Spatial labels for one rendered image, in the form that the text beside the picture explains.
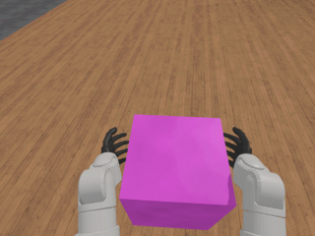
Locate robot right hand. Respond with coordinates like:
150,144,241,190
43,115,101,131
223,127,252,169

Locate carton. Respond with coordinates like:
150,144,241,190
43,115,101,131
119,114,237,230

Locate robot left forearm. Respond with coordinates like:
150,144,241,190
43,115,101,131
74,152,122,236

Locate robot left hand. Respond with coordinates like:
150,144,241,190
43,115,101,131
101,127,129,164

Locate robot right forearm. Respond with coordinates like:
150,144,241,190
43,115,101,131
232,153,286,236

